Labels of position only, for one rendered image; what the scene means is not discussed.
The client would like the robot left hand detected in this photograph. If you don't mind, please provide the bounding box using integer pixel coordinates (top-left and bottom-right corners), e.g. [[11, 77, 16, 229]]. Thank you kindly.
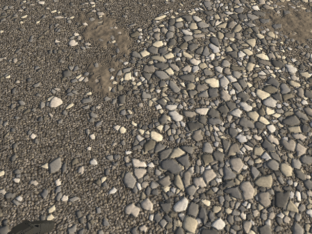
[[7, 219, 55, 234]]

